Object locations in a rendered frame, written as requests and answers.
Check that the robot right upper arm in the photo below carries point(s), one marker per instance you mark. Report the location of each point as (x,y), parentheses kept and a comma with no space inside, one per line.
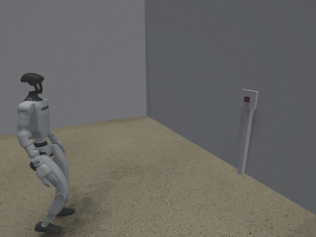
(24,110)

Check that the panel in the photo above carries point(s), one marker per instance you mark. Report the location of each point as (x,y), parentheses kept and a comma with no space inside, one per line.
(250,107)

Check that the left robot forearm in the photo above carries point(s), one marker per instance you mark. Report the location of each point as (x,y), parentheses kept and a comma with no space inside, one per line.
(51,136)

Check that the right robot shin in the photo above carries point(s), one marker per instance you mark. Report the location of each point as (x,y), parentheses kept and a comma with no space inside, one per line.
(56,205)

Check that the left robot thigh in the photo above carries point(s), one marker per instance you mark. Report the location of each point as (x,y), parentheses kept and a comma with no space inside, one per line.
(60,160)

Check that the robot left hand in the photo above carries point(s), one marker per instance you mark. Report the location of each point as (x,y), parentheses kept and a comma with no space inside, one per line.
(61,146)

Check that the robot right hand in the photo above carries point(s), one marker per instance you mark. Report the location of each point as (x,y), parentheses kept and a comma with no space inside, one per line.
(42,171)

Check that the button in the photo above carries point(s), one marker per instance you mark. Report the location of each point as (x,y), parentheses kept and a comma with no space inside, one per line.
(247,99)

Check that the right robot forearm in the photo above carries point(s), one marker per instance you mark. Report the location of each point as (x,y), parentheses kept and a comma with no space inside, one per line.
(33,153)

